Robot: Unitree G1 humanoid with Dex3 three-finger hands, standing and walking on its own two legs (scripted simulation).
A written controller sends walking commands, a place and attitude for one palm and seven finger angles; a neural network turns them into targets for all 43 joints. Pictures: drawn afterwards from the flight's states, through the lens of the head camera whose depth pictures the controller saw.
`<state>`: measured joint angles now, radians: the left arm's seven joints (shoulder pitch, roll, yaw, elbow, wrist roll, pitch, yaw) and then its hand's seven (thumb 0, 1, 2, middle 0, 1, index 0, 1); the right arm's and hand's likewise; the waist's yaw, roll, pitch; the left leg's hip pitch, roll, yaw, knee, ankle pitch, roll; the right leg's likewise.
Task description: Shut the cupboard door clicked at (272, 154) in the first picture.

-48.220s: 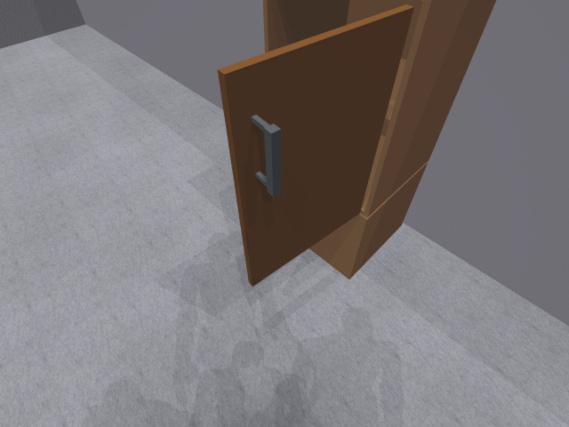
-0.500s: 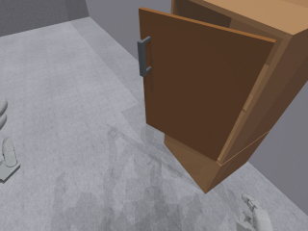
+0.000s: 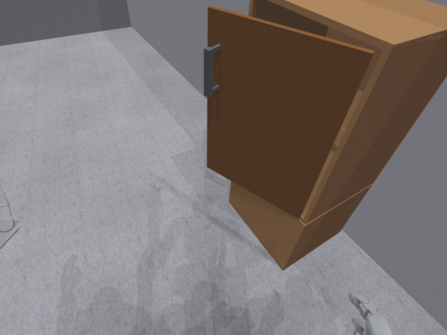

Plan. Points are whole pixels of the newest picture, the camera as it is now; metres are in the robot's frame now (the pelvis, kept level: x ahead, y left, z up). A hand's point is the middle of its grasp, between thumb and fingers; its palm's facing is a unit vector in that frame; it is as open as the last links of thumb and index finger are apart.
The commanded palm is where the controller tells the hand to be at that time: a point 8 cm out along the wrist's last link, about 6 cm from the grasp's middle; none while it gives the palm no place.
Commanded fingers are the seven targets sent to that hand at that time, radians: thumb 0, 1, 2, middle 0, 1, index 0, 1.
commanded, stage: step back with the hand held close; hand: left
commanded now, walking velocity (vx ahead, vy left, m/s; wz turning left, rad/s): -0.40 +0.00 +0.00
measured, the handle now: (212, 71) +0.77 +0.07 +0.12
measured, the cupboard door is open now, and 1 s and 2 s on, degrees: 22 22 22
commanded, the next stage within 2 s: stop stepping back and stand still in 0.46 s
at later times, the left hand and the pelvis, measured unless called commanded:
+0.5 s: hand out of the picture +0.07 +0.31 +0.19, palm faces +0.58 -0.72 -0.38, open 7.4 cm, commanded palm +0.01 +0.34 +0.20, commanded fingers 0.00 0.90 0.90 -0.20 -0.30 -0.20 -0.30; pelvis -0.10 +0.02 -0.01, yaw +6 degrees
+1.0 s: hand out of the picture +0.02 +0.34 +0.20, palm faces +0.48 -0.78 -0.40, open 7.4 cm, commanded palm -0.04 +0.36 +0.20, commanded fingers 0.00 0.90 0.90 -0.20 -0.30 -0.20 -0.30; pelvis -0.18 +0.06 +0.02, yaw +1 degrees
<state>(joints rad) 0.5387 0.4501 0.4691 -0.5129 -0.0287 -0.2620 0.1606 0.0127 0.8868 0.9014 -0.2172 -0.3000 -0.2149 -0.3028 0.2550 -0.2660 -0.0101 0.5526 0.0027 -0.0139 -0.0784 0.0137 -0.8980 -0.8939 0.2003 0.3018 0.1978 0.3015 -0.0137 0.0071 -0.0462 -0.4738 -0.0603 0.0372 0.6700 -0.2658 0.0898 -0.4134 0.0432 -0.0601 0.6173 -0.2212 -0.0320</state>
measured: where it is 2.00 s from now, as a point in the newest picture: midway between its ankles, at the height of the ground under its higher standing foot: outside the picture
